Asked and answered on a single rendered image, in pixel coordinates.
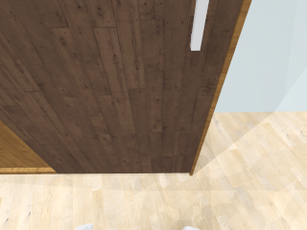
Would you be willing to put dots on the wardrobe door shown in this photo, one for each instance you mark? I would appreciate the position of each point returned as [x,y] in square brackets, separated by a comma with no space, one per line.
[14,153]
[111,86]

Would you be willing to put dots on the handle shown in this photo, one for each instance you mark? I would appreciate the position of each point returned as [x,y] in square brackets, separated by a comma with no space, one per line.
[198,24]

